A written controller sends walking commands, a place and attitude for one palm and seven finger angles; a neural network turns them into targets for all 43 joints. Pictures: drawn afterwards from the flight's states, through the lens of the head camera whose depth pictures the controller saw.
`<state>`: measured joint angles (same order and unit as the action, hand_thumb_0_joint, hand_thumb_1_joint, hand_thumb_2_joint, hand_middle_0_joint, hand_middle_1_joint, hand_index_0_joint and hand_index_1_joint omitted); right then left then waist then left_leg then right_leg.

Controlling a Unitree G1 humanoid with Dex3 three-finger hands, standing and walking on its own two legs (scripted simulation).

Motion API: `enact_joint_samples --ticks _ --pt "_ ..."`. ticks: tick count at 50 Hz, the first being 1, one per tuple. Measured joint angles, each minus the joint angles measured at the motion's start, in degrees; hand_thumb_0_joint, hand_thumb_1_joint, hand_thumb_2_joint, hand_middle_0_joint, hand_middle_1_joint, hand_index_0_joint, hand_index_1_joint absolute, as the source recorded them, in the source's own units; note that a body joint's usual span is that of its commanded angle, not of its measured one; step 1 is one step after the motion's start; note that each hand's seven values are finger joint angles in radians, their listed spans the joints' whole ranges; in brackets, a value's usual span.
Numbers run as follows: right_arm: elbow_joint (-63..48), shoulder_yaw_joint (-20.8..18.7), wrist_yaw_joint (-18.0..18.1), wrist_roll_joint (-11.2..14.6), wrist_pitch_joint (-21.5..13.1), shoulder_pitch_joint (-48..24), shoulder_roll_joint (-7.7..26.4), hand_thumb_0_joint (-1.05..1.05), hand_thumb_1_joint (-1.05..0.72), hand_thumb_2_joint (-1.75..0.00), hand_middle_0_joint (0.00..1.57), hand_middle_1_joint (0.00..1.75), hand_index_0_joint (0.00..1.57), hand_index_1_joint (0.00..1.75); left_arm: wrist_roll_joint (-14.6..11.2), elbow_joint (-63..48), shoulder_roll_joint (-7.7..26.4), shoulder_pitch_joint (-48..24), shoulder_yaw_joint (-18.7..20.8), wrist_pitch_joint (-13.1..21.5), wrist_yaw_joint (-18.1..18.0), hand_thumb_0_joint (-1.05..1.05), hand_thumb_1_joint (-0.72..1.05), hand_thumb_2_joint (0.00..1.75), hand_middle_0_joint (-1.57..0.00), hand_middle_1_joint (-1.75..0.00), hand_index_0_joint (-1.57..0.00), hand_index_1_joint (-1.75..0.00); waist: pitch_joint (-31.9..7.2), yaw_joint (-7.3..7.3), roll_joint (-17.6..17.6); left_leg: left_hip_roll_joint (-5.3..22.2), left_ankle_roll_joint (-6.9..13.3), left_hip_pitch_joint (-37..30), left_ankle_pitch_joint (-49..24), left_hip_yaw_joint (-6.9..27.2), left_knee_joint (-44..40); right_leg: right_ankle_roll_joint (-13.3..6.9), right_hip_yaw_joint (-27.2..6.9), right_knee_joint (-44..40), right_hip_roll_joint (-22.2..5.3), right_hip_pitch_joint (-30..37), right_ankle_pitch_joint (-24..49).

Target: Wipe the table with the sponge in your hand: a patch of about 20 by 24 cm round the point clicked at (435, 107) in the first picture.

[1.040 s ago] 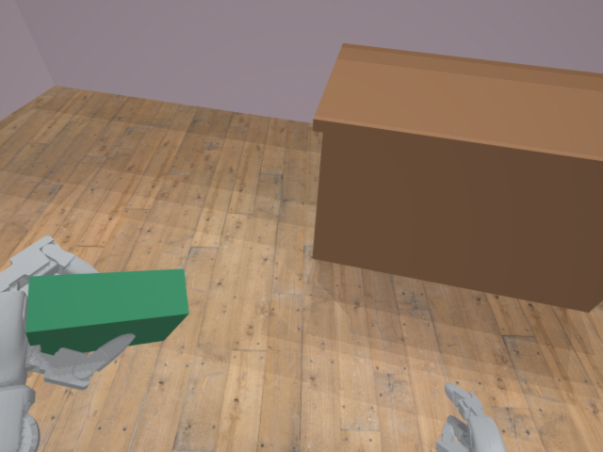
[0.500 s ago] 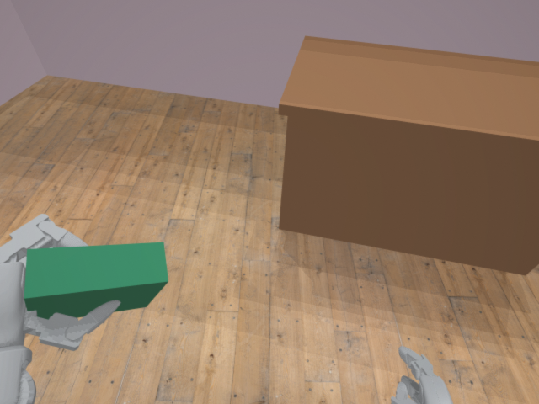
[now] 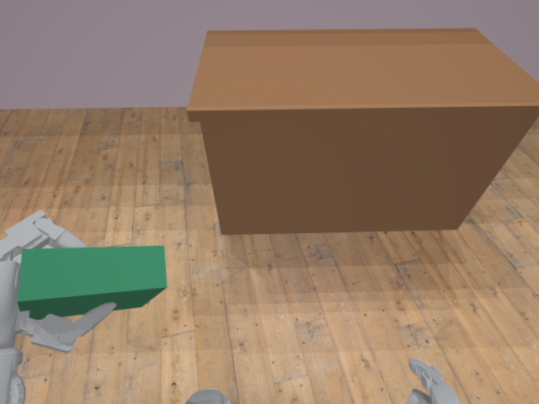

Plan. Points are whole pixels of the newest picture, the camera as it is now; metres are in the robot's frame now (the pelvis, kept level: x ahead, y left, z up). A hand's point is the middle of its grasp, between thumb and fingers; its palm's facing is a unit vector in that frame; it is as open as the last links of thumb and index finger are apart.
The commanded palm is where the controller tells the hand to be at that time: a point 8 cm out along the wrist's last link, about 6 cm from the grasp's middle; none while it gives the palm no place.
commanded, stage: walk to a spot facing it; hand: left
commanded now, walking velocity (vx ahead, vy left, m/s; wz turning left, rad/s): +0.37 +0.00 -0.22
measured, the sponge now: (114, 282) +0.23 +0.19 +0.14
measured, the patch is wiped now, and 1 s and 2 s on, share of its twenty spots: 0.00 0.00 0.00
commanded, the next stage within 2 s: turn to face it in 0.40 s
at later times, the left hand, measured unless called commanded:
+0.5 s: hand (157, 161) +0.40 +0.18 +0.17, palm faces +0.20 -0.85 -0.48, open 9.3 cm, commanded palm +0.35 +0.23 +0.18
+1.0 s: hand (215, 116) +0.52 +0.11 +0.17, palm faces +0.13 -0.91 -0.40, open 9.3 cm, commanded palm +0.47 +0.16 +0.18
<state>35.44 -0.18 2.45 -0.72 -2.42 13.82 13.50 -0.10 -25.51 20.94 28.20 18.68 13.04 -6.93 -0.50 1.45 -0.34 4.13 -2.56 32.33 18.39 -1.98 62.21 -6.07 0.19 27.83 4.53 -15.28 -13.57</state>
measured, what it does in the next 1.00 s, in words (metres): walks ahead, turning right: left foot, then right foot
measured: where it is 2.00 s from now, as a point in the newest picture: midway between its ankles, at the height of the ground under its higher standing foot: (323, 364)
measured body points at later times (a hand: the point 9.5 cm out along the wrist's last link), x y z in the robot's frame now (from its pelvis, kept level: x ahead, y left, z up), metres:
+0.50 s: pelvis +0.14 -0.01 -0.01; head +0.15 -0.03 +0.44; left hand +0.38 +0.22 +0.20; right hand +0.25 -0.22 -0.11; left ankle +0.11 +0.15 -0.74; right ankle +0.19 -0.13 -0.72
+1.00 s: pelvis +0.23 -0.05 -0.01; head +0.23 -0.04 +0.44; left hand +0.51 +0.16 +0.19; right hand +0.28 -0.33 -0.08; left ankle +0.29 +0.07 -0.74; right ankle +0.19 -0.14 -0.70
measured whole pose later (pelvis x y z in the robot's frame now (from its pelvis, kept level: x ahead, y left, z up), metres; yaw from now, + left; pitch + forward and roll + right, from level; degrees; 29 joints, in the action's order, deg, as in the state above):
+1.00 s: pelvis +0.23 -0.05 -0.01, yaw -20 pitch -1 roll -1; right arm 34.1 -0.6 4.1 -0.1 -3.3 13.9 11.7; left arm -0.1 -25.1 20.8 25.4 22.4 12.1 -8.5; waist -0.2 1.2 -0.4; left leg 5.9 -0.8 16.3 15.2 -6.1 32.4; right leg -0.4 4.3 50.6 0.5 -22.5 -26.7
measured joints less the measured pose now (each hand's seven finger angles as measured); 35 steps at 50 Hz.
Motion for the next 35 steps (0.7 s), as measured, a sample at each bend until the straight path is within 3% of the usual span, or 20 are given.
enact_joint_samples --ticks 4,8,11,12,15,17,19,23,26,28,30,32,35 --pt "-0.55 -0.89 0.57 0.34 0.11 1.67 1.45 0.01 -0.91 -0.90 0.20 0.30 0.20 0.30 -0.31 -0.37 1.80 1.27 1.34 0.55 -0.41 0.00 -0.43 1.03 -0.82 -1.39 -0.82 -1.38 -0.42 0.10 -0.72 0.33 0.94 -2.06 -0.88 -1.70 -12.80 0.27 -2.11 -2.99 0.00 1.79 0.44" --pt "-0.85 -1.16 1.07 0.47 -0.26 2.91 2.05 0.01 -0.91 -0.90 0.20 0.30 0.20 0.30 -0.43 -0.78 1.42 1.04 1.19 -0.15 -0.92 0.00 -0.43 1.03 -0.82 -1.39 -0.82 -1.38 -0.68 -0.23 -1.05 -0.14 2.08 -7.79 -2.06 -3.65 -24.68 0.83 -3.50 -2.18 0.19 3.74 -1.94" --pt "-1.79 -1.00 1.52 0.50 -0.82 3.20 2.09 0.01 -0.91 -0.90 0.20 0.30 0.20 0.30 -0.53 -1.98 0.87 0.82 1.04 -0.59 -1.15 0.00 -0.43 1.03 -0.82 -1.39 -0.82 -1.38 -0.79 -0.61 -0.60 -0.12 3.30 -14.09 -5.47 -4.73 -33.17 1.52 -4.39 3.26 1.23 3.76 -6.43" --pt "-1.67 -0.93 1.68 0.48 -0.88 2.44 1.29 0.01 -0.91 -0.90 0.20 0.30 0.20 0.30 -0.56 -1.97 1.04 0.20 1.40 -0.58 -1.25 0.00 -0.43 1.03 -0.82 -1.39 -0.82 -1.38 -0.39 -0.71 -1.71 -0.55 2.96 -14.56 -6.31 -5.57 -32.20 2.10 -4.54 7.54 0.57 2.62 -8.45" --pt "-1.23 0.08 1.99 0.04 -1.57 0.05 -1.49 0.01 -0.91 -0.90 0.20 0.30 0.20 0.30 -0.34 0.00 1.07 -1.80 2.16 -0.83 -1.30 0.00 -0.43 1.03 -0.82 -1.39 -0.82 -1.38 0.18 -1.07 -2.85 -0.47 2.33 -16.49 -2.90 -8.09 -29.95 3.99 -1.67 24.83 -1.61 -4.21 -14.01" --pt "-1.17 1.06 1.67 -0.04 -2.44 -0.78 -3.29 0.01 -0.91 -0.90 0.20 0.30 0.20 0.30 -0.05 0.48 0.88 -2.58 2.02 -1.36 -1.26 0.00 -0.43 1.03 -0.82 -1.39 -0.82 -1.38 0.40 -1.03 -2.15 0.37 2.04 -18.15 -1.79 -8.83 -30.63 4.95 0.66 30.96 -3.46 -8.56 -13.45" --pt "-1.32 2.10 1.19 -0.04 -3.07 -1.07 -4.79 0.01 -0.91 -0.90 0.20 0.30 0.20 0.30 0.26 -0.16 0.49 -2.69 1.64 -1.68 -1.17 0.00 -0.43 1.03 -0.82 -1.39 -0.82 -1.38 0.86 -1.39 -1.13 1.62 1.34 -20.03 -1.39 -9.62 -31.76 5.66 2.80 30.26 -5.58 -11.34 -11.38" --pt "-1.89 3.50 0.30 -0.25 -3.90 -0.65 -6.58 0.01 -0.90 -0.90 0.20 0.30 0.20 0.30 0.52 -1.53 0.34 -2.40 1.45 -1.05 -0.73 0.00 -0.43 1.03 -0.82 -1.39 -0.82 -1.38 2.31 -2.08 1.17 4.48 -0.52 -23.64 0.41 -11.18 -32.69 6.63 6.53 19.64 -8.17 -12.06 -6.69" --pt "-2.36 3.61 -0.08 -0.17 -4.07 -0.11 -6.77 0.01 -0.90 -0.90 0.20 0.30 0.20 0.30 0.39 -1.06 1.50 -3.26 2.19 -0.72 -0.27 0.00 -0.43 1.03 -0.82 -1.39 -0.82 -1.38 3.63 -2.00 2.95 7.12 -2.06 -24.54 3.78 -11.29 -29.15 6.64 9.21 11.32 -7.70 -9.37 -3.19" --pt "-2.49 3.10 -0.33 0.33 -3.95 -0.23 -6.39 0.01 -0.90 -0.90 0.21 0.30 0.21 0.30 0.49 -1.15 3.08 -5.13 2.84 -0.81 -0.13 0.00 -0.43 1.03 -0.82 -1.39 -0.82 -1.38 4.81 -1.75 2.93 8.73 -0.54 -20.97 6.57 -9.87 -19.21 4.57 9.68 8.19 -7.08 -7.79 2.48" --pt "-0.73 2.18 -0.77 0.42 -2.96 -3.02 -4.50 0.01 -0.90 -0.90 0.21 0.30 0.21 0.30 0.39 -1.03 1.66 -6.96 2.85 -0.65 -0.09 0.00 -0.43 1.03 -0.82 -1.39 -0.82 -1.38 7.03 -1.96 3.39 6.92 0.69 -14.32 10.42 -4.27 -4.02 2.10 9.21 13.02 -6.37 -9.48 0.24" --pt "0.54 1.17 -1.29 0.47 -1.70 -5.51 -2.69 0.01 -0.90 -0.90 0.21 0.30 0.21 0.30 0.08 -2.42 0.03 -6.07 2.84 -0.91 -0.25 0.00 -0.43 1.03 -0.82 -1.39 -0.82 -1.38 8.48 -1.54 2.95 3.90 0.60 -8.71 10.80 -1.12 5.85 1.40 7.95 13.55 -5.71 -9.39 -1.70" --pt "0.35 -0.09 -1.31 0.38 -0.42 -6.92 -0.81 0.01 -0.90 -0.90 0.20 0.30 0.20 0.30 0.12 -6.44 -0.28 -2.05 2.95 -0.46 -0.47 0.00 -0.43 1.03 -0.82 -1.39 -0.82 -1.38 9.03 -0.20 1.55 1.87 0.09 -3.57 8.77 -0.58 6.85 1.86 6.61 10.94 -5.06 -8.13 -1.06"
